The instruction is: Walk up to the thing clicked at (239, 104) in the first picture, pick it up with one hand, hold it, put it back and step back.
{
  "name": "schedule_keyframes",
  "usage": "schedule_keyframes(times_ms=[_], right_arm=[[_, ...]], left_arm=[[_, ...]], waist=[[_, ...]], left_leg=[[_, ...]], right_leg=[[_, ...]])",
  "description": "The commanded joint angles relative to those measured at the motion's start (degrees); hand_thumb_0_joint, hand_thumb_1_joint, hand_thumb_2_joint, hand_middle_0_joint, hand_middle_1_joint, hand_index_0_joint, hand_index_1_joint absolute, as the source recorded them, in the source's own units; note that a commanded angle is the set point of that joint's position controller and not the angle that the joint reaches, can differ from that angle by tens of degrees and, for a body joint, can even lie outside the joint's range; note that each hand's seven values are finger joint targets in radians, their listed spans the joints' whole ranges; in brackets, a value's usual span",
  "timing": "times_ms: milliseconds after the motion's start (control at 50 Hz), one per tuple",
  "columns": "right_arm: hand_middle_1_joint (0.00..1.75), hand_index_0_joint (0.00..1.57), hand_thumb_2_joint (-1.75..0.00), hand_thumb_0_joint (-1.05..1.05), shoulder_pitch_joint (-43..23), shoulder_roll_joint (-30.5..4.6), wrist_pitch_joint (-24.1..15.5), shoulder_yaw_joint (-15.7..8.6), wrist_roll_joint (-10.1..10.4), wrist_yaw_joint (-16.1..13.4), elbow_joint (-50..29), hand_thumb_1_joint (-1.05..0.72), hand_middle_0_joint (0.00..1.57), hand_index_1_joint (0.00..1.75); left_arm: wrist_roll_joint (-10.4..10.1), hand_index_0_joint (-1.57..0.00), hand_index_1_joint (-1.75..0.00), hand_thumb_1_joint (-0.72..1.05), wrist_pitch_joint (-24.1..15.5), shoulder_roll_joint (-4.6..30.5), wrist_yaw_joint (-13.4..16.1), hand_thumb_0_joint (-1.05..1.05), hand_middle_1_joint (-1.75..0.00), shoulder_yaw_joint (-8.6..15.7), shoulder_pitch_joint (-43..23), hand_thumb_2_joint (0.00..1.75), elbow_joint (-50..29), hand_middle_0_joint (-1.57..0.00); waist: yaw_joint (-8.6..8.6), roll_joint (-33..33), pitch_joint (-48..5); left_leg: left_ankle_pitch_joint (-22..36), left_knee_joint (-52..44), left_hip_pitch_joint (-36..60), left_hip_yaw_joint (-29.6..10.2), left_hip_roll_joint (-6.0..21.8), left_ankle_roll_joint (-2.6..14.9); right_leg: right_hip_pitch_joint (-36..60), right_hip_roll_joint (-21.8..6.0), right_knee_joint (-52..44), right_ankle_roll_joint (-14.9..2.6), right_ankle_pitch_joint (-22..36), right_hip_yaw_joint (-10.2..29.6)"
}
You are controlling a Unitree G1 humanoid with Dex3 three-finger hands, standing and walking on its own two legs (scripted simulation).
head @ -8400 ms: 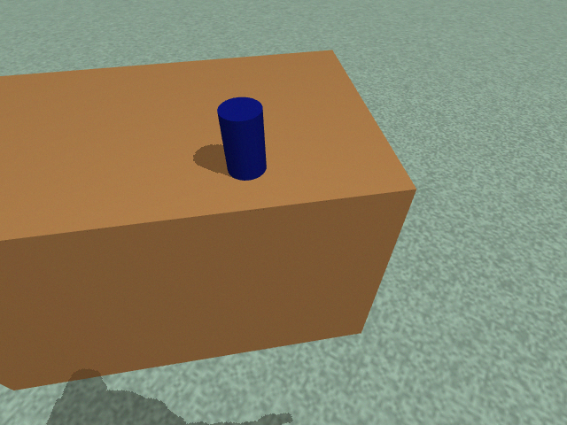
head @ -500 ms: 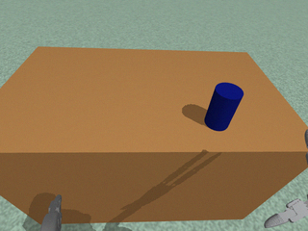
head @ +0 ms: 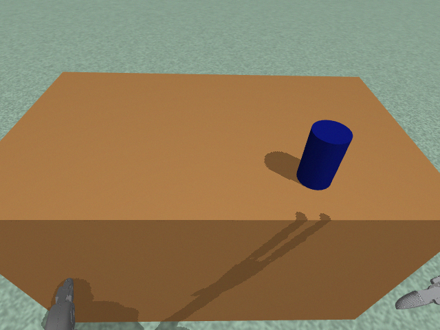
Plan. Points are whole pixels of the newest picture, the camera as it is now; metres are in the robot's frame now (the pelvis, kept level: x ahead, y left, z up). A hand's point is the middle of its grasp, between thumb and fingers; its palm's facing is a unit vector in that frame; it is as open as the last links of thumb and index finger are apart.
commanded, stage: go down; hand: right
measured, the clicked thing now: (322, 156) +0.49 -0.24 +0.05
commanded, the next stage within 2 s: none
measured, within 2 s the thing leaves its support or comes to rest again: neither
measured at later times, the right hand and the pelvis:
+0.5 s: hand out of the picture +0.29 -0.35 +0.17, palm faces +0.23 +0.96 -0.16, open 17.6 cm; pelvis +0.01 -0.01 +0.00, yaw +0 degrees
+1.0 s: hand out of the picture +0.33 -0.37 +0.18, palm faces +0.19 +0.98 +0.01, open 17.7 cm; pelvis +0.01 +0.00 +0.00, yaw -1 degrees
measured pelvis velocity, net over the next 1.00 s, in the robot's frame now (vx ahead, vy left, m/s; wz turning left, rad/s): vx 0.01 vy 0.00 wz -0.01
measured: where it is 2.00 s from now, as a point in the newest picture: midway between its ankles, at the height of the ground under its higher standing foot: outside the picture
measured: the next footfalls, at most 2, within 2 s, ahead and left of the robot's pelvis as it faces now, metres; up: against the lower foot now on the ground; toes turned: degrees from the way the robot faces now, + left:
none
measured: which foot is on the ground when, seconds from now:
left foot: down 0.00-1.00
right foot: down 0.00-1.00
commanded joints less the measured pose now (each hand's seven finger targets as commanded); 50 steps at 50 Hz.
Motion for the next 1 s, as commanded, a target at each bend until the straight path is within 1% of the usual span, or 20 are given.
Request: schedule_keyframes(times_ms=[0,80,140,200,240,260,380,420,480,540,560,600,640,680,720,780,820,880,920,980], right_arm=[[0.07,0.05,-0.06,0.00,-13.1,-13.9,-2.2,-8.1,3.7,1.4,-6.5,0.61,0.03,0.07],[0.07,0.05,-0.06,0.00,-21.2,-17.8,2.0,-8.6,6.6,6.4,2.7,0.61,0.03,0.07],[0.06,0.05,-0.06,0.00,-28.6,-23.2,4.2,-11.0,8.4,10.3,7.2,0.58,0.04,0.06],[0.06,0.06,-0.05,0.00,-37.0,-28.4,5.5,-13.4,9.8,13.4,8.6,0.57,0.05,0.06],[0.06,0.06,-0.06,0.00,-37.4,-28.3,7.3,-13.5,10.9,15.7,13.0,0.55,0.05,0.06],[0.06,0.06,-0.05,0.00,-36.8,-28.0,8.7,-13.2,11.6,17.0,18.7,0.55,0.05,0.06],[0.06,0.06,-0.04,0.00,-42.7,-31.1,15.9,-12.2,14.7,23.4,24.5,0.59,0.05,0.06],[0.05,0.06,-0.03,0.00,-45.4,-31.8,16.6,-12.1,14.1,24.1,22.7,0.59,0.05,0.05],[0.06,0.06,-0.04,0.00,-49.2,-33.2,15.1,-13.0,13.2,23.9,19.6,0.59,0.05,0.06],[0.05,0.06,-0.04,0.00,-47.7,-34.8,14.9,-15.1,13.8,23.8,24.4,0.55,0.06,0.05],[0.05,0.06,-0.04,0.00,-48.8,-33.8,15.4,-14.2,14.2,24.3,26.4,0.55,0.06,0.05],[0.06,0.06,-0.04,0.00,-51.4,-38.4,15.9,-17.5,14.8,24.5,26.1,0.57,0.06,0.05],[0.05,0.06,-0.04,0.00,-51.2,-37.9,18.2,-16.5,14.9,25.5,29.3,0.57,0.06,0.05],[0.05,0.06,-0.04,0.00,-53.4,-39.0,20.0,-15.7,14.5,26.6,31.3,0.56,0.06,0.05],[0.06,0.06,-0.04,0.00,-56.5,-40.5,21.4,-15.0,14.3,27.7,31.3,0.60,0.05,0.06],[0.06,0.06,-0.04,0.00,-61.2,-41.1,22.8,-13.6,14.3,29.6,33.2,0.60,0.05,0.06],[0.06,0.05,-0.05,0.00,-64.8,-41.9,23.2,-13.9,14.9,30.8,36.0,0.61,0.04,0.06],[0.06,0.05,-0.06,0.00,-66.3,-45.3,24.2,-15.1,14.8,32.2,41.9,0.61,0.04,0.06],[0.06,0.05,-0.05,0.00,-67.3,-44.5,24.9,-13.5,14.5,32.9,45.1,0.58,0.05,0.06],[0.05,0.06,-0.04,0.00,-69.0,-49.3,24.1,-15.7,13.1,32.4,46.9,0.56,0.06,0.05]], left_arm=[[-0.7,-0.04,-0.04,-0.57,-3.6,5.8,1.4,0.00,-0.03,-1.3,-8.2,0.07,-5.7,-0.05],[-1.1,-0.04,-0.04,-0.57,-3.4,9.4,3.6,0.00,-0.03,-0.9,-10.7,0.06,-3.1,-0.05],[-1.3,-0.04,-0.04,-0.58,-4.2,11.2,5.3,0.00,-0.03,-1.9,-12.8,0.06,-4.9,-0.05],[-1.4,-0.04,-0.04,-0.58,-5.7,10.2,6.8,0.00,-0.03,-5.0,-12.1,0.07,-10.7,-0.05],[-1.6,-0.04,-0.04,-0.59,-5.7,6.2,7.2,0.00,-0.03,-8.6,-6.1,0.07,-6.8,-0.05],[-1.7,-0.03,-0.05,-0.59,-5.7,6.1,7.4,0.00,-0.03,-8.6,-4.3,0.07,-5.4,-0.05],[-1.6,-0.03,-0.05,-0.61,-6.0,9.9,7.8,0.00,-0.03,-8.2,-2.1,0.08,-0.6,-0.05],[-1.1,-0.02,-0.05,-0.61,-6.7,10.9,7.7,0.00,-0.03,-7.9,-6.5,0.08,-1.5,-0.05],[-0.6,-0.03,-0.05,-0.61,-8.4,11.3,8.1,0.00,-0.03,-9.0,-12.9,0.08,-7.7,-0.05],[-0.7,-0.02,-0.06,-0.61,-8.0,10.8,8.8,0.00,-0.03,-10.3,-10.9,0.09,-9.3,-0.05],[-0.6,-0.02,-0.06,-0.61,-7.5,10.4,9.0,0.00,-0.03,-10.6,-8.3,0.09,-7.4,-0.05],[-0.7,-0.03,-0.05,-0.61,-7.4,14.0,9.9,0.00,-0.03,-7.8,-8.0,0.09,-11.0,-0.05],[-0.8,-0.02,-0.05,-0.61,-6.2,11.7,10.1,0.00,-0.02,-9.4,-1.3,0.09,-4.3,-0.05],[-1.0,-0.02,-0.05,-0.61,-5.8,11.8,10.2,0.00,-0.02,-8.7,-0.5,0.09,-2.5,-0.05],[-1.2,-0.02,-0.05,-0.61,-6.2,9.8,9.8,0.00,-0.02,-10.8,-1.5,0.09,-2.0,-0.05],[-1.2,-0.02,-0.05,-0.61,-6.8,5.4,9.6,0.00,-0.02,-15.8,-4.9,0.09,-1.2,-0.05],[-1.0,-0.02,-0.05,-0.61,-7.8,5.6,10.0,0.00,-0.02,-16.8,-7.5,0.09,-2.8,-0.05],[-0.6,-0.02,-0.06,-0.61,-8.2,10.6,11.3,0.00,-0.03,-13.7,-7.3,0.09,-2.6,-0.05],[-0.4,-0.03,-0.06,-0.61,-8.4,15.3,12.1,0.00,-0.03,-10.0,-5.9,0.08,-3.8,-0.05],[-0.4,-0.03,-0.05,-0.61,-8.2,15.0,12.1,0.00,-0.03,-10.1,-3.9,0.09,-4.0,-0.05]], waist=[[0.15,-1.1,-3.5],[1.64,-0.4,-4.8],[1.62,-0.7,-7.6],[1.69,-0.3,-11.1],[1.19,-1.3,-9.4],[1.85,-1.1,-7.9],[1.68,-6.8,-8.2],[0.74,-8.2,-10.3],[-0.61,-3.3,-14.4],[-1.19,0.6,-18.3],[-0.16,-0.5,-17.8],[-0.21,-0.5,-21.1],[-0.04,-5.4,-16.4],[1.47,-7.4,-12.6],[1.72,-8.4,-10.2],[1.98,-9.3,-10.1],[2.76,-7.2,-12.5],[3.20,-6.4,-16.9],[4.61,-4.3,-18.4],[3.52,-3.3,-18.7]], left_leg=[[2.9,-5.6,2.1,2.3,-2.0,0.50],[3.6,-6.2,1.5,1.8,-1.6,0.22],[2.3,-6.6,2.3,1.3,-1.1,0.24],[2.3,-6.6,4.4,1.2,-0.9,0.05],[2.3,-6.7,3.4,1.1,-0.6,0.04],[3.4,-6.4,2.4,1.5,-0.9,0.19],[8.4,-4.4,-0.3,2.7,-1.7,1.39],[9.2,-3.4,0.2,2.9,-2.2,1.99],[10.4,-2.6,2.4,3.0,-2.5,1.84],[13.1,-1.8,4.7,2.9,-2.5,1.40],[13.1,-1.8,3.9,2.6,-2.4,1.28],[15.7,-1.3,5.4,2.5,-2.1,1.22],[13.7,-1.7,2.4,2.7,-2.4,1.76],[10.3,-2.8,0.3,2.2,-2.1,1.87],[7.6,-3.5,-1.1,2.1,-2.0,1.91],[8.0,-3.2,-2.2,1.9,-2.2,1.98],[9.4,-3.0,-1.5,1.6,-2.0,1.61],[11.4,-2.0,-1.0,1.1,-1.7,1.49],[10.8,-1.6,-1.9,1.3,-1.8,1.31],[9.5,-1.4,-2.5,1.4,-1.7,1.39]], right_leg=[[-4.4,2.9,-5.2,-2.40,4.2,-2.7],[-4.3,3.0,-5.2,-2.73,3.8,-2.3],[-3.4,2.9,-5.4,-2.68,3.1,-1.9],[-2.4,3.1,-5.1,-2.82,3.6,-1.7],[-2.3,3.2,-5.3,-2.89,4.0,-1.8],[-3.0,3.2,-5.3,-2.86,4.5,-1.8],[-4.4,2.4,-5.2,-2.07,9.2,-1.7],[-4.0,1.7,-4.6,-1.45,12.3,-1.2],[-2.8,1.4,-2.9,-1.58,14.9,-0.9],[-1.7,1.5,-1.6,-1.90,18.5,-0.7],[-1.4,1.8,-1.4,-2.02,17.8,-0.8],[-0.5,1.9,-0.6,-1.96,20.7,-1.0],[-1.8,1.7,-1.4,-1.51,21.1,-1.2],[-4.0,2.1,-2.5,-1.88,13.7,-1.9],[-6.0,2.1,-3.3,-2.11,9.3,-2.0],[-6.7,2.0,-2.6,-2.15,9.6,-1.7],[-6.7,2.1,-1.5,-2.66,10.1,-1.5],[-5.7,2.4,-0.1,-2.77,11.9,-1.5],[-4.8,2.3,0.2,-2.86,11.4,-1.1],[-6.4,2.4,0.6,-2.93,10.1,-1.0]])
